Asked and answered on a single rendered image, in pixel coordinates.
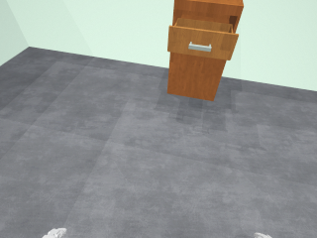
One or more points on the handle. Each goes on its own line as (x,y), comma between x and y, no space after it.
(199,47)

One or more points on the robot left hand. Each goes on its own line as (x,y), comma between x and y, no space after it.
(56,233)

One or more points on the cabinet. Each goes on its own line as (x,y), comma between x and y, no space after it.
(195,76)

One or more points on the drawer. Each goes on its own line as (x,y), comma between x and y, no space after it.
(202,33)

